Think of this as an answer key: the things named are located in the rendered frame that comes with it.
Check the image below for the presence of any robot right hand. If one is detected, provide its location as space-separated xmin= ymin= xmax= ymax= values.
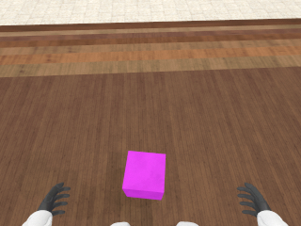
xmin=237 ymin=182 xmax=272 ymax=218

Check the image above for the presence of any carton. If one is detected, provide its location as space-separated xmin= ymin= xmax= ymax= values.
xmin=122 ymin=151 xmax=166 ymax=201

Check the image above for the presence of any right robot forearm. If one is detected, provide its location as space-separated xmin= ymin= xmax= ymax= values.
xmin=257 ymin=210 xmax=289 ymax=226

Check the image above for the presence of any left robot forearm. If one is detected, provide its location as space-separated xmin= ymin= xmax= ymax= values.
xmin=22 ymin=210 xmax=53 ymax=226

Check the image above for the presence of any robot left hand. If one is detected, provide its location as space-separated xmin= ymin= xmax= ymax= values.
xmin=37 ymin=182 xmax=71 ymax=217

